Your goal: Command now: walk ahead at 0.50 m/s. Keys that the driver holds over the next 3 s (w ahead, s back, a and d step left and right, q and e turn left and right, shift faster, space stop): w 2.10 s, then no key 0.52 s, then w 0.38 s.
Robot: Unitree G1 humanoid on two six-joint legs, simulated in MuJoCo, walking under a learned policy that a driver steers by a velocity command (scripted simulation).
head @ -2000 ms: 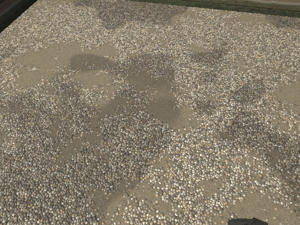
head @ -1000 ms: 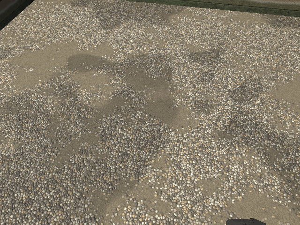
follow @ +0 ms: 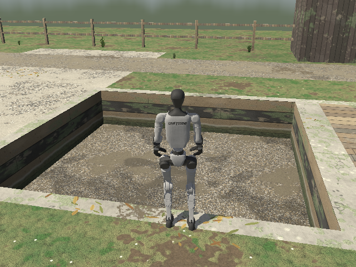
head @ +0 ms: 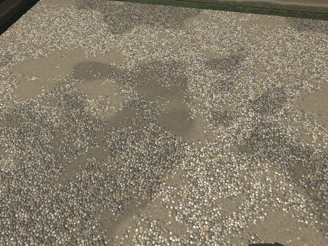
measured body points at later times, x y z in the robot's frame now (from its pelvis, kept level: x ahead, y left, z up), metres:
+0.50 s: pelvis +0.00 +0.00 +0.00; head -0.01 +0.00 +0.45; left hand +0.20 +0.19 -0.08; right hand +0.20 -0.20 -0.07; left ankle +0.00 +0.08 -0.72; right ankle -0.04 -0.12 -0.72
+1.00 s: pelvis +0.00 +0.00 +0.00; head -0.01 +0.00 +0.45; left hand +0.20 +0.19 -0.08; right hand +0.20 -0.20 -0.07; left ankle +0.00 +0.08 -0.72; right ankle -0.04 -0.12 -0.72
